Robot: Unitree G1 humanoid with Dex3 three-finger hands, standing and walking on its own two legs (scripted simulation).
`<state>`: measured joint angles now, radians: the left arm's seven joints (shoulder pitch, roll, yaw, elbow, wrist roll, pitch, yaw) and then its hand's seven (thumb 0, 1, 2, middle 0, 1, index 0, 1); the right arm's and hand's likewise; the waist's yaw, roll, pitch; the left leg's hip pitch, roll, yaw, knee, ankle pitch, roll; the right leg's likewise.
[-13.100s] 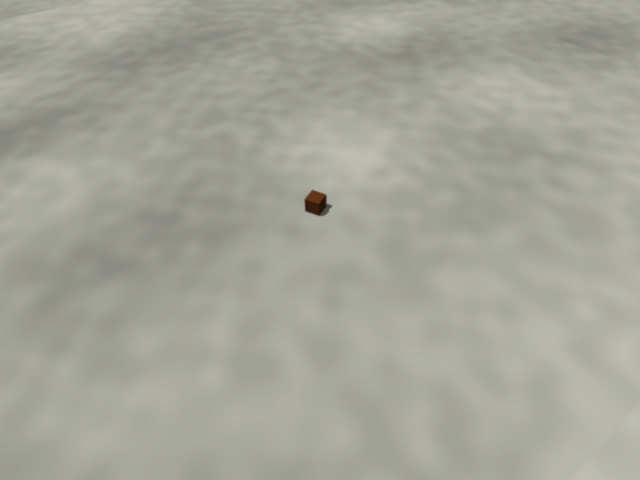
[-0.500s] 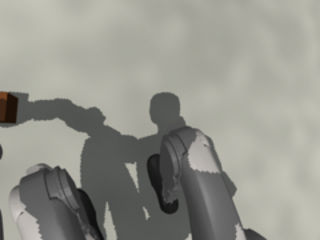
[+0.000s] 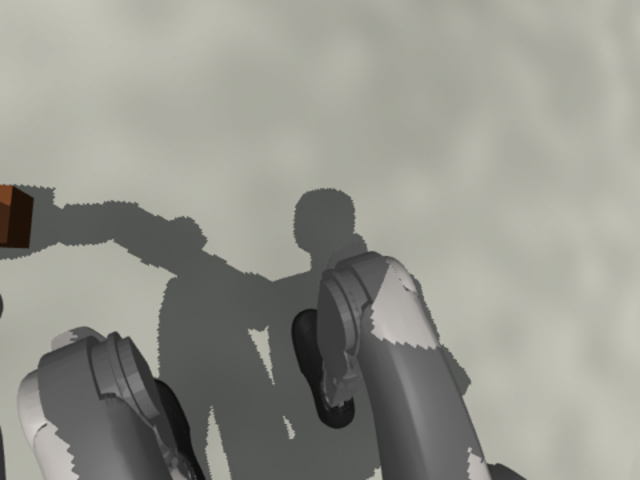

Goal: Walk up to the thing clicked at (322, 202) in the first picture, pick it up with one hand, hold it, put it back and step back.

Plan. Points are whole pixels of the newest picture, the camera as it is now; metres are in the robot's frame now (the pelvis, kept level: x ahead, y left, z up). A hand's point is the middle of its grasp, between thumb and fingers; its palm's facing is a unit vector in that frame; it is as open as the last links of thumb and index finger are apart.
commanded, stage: rise first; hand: left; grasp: from above
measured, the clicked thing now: out of the picture +0.47 +0.31 -0.29
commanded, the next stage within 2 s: none
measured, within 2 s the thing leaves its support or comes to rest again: neither
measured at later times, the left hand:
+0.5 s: hand out of the picture +0.44 +0.34 -0.20, palm faces +0.00 -0.46 -0.89, open 14.0 cm
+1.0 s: hand out of the picture +0.44 +0.34 -0.20, palm faces +0.01 -0.46 -0.89, open 13.9 cm
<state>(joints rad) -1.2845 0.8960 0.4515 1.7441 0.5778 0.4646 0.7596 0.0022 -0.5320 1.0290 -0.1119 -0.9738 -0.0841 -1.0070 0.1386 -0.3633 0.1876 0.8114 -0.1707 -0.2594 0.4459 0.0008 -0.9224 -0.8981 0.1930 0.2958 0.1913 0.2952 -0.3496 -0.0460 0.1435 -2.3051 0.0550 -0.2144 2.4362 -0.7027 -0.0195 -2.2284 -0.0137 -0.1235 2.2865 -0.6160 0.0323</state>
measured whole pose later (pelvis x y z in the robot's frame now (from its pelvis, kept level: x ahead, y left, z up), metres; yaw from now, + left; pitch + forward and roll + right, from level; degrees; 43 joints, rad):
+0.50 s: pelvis +0.00 +0.00 +0.00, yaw +0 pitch +32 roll -11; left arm -1.29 0.90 0.46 1.73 0.58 0.47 0.76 0.00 -0.52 1.02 -0.13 -0.96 -0.10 -0.99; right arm 0.14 -0.37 0.19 0.82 -0.17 -0.28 0.45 0.00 -0.92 -0.90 0.19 0.30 0.19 0.30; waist -0.35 -0.04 0.15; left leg -2.30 0.06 -0.22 2.43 -0.70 -0.02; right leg -2.23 -0.01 -0.13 2.28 -0.62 0.03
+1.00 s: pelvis +0.00 +0.00 +0.00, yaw +0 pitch +31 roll -11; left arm -1.30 0.91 0.45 1.74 0.57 0.47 0.78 0.00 -0.50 1.00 -0.15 -0.93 -0.12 -0.96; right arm 0.14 -0.37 0.19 0.83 -0.18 -0.29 0.46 0.00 -0.92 -0.90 0.19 0.30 0.19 0.30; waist -0.36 -0.06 0.16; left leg -2.29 0.06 -0.22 2.43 -0.70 -0.02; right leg -2.21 -0.01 -0.13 2.27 -0.61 0.04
